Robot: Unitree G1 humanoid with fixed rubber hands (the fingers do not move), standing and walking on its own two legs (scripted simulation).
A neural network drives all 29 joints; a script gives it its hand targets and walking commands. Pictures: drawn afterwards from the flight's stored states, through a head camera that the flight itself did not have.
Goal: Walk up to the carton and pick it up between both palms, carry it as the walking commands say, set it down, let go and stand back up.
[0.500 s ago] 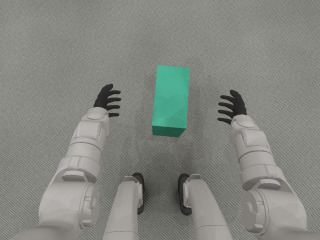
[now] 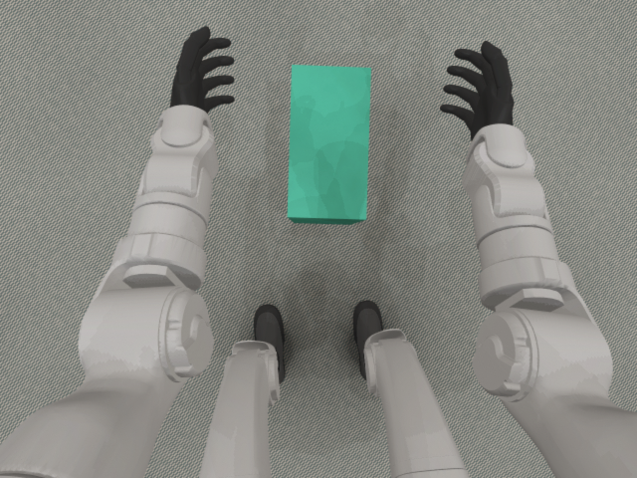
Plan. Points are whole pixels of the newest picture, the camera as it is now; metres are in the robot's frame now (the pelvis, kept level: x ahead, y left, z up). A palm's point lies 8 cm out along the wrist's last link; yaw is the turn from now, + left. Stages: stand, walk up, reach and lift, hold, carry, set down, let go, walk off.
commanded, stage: reach and lift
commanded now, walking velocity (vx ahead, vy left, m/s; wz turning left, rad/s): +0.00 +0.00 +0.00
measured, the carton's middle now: (326, 158) +0.53 -0.05 -0.54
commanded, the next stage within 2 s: none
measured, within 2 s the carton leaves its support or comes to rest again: neither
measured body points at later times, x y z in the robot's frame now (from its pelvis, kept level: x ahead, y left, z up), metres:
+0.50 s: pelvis -0.02 -0.01 -0.08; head +0.32 +0.00 +0.21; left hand +0.55 +0.12 -0.21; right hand +0.52 -0.19 -0.21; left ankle +0.06 +0.13 -0.65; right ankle +0.05 -0.12 -0.65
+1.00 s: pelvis -0.05 +0.00 -0.21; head +0.32 +0.00 +0.05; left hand +0.56 +0.12 -0.35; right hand +0.52 -0.19 -0.35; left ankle +0.06 +0.13 -0.65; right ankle +0.05 -0.12 -0.65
